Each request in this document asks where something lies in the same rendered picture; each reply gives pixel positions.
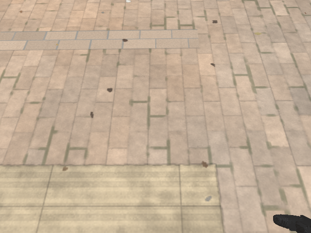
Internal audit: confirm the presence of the right robot hand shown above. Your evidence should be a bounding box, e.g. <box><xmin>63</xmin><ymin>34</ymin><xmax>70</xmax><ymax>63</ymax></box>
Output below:
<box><xmin>273</xmin><ymin>215</ymin><xmax>311</xmax><ymax>233</ymax></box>

